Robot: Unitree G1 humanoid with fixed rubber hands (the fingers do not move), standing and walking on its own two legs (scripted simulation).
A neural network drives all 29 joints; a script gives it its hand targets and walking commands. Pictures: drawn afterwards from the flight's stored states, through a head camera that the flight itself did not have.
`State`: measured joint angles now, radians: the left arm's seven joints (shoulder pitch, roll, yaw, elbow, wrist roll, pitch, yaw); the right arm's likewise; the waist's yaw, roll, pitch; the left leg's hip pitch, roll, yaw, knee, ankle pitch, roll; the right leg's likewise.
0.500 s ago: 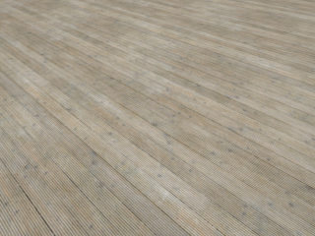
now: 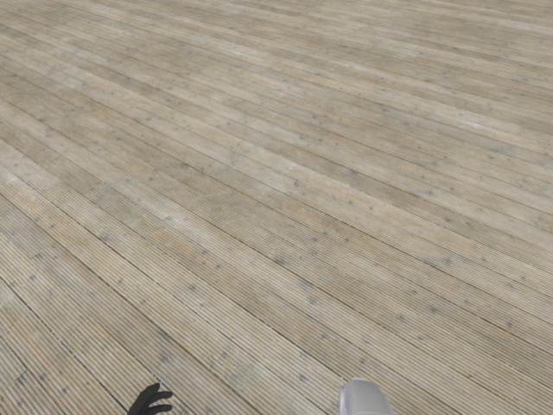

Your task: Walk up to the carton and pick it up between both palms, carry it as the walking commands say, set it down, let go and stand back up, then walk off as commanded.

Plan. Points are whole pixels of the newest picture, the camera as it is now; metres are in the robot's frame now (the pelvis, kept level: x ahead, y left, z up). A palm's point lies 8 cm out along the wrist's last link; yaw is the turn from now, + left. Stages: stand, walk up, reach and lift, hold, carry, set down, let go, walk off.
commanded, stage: walk off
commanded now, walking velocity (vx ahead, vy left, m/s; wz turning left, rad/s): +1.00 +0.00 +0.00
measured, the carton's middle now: out of the picture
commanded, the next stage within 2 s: none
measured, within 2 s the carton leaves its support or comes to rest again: neither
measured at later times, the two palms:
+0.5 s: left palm (182, 306) +0.35 +0.19 -0.13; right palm (394, 194) +0.61 -0.29 -0.11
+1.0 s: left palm (199, 91) +1.13 +0.23 -0.10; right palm (353, 143) +0.84 -0.25 -0.13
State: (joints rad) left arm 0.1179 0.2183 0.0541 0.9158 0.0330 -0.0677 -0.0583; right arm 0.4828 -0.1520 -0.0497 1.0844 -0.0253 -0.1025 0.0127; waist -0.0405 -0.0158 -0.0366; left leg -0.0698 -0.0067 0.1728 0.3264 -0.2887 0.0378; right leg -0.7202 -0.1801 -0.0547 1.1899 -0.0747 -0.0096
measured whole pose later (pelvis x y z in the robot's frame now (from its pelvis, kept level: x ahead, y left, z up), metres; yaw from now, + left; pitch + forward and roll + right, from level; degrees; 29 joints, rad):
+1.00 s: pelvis +0.95 +0.00 +0.00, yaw +0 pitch +0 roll +1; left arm 0.06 0.24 0.03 0.84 0.03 -0.07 -0.05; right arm 0.52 -0.23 -0.05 1.09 -0.01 -0.12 0.02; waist -0.07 -0.02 0.02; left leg 0.00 -0.06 0.16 0.28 -0.29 0.06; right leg -0.73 -0.20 -0.04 1.04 -0.05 0.00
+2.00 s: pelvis +1.95 +0.00 -0.01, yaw +0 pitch +1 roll +0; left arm -0.03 0.23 0.01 0.81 0.02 -0.07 -0.07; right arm 0.57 -0.21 -0.03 1.09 0.00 -0.13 0.02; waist -0.10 -0.02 0.03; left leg 0.16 -0.04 0.13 0.13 -0.32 0.04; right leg -0.73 -0.17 -0.10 0.72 0.07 0.00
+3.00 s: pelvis +2.95 +0.00 -0.02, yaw +1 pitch +2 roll -1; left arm -0.09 0.22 -0.01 0.78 0.02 -0.07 -0.05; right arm 0.57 -0.20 -0.02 1.09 0.00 -0.12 0.01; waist -0.11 0.00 0.05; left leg 0.31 0.00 0.12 0.05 -0.37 0.01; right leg -0.66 -0.08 -0.16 0.56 0.05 -0.05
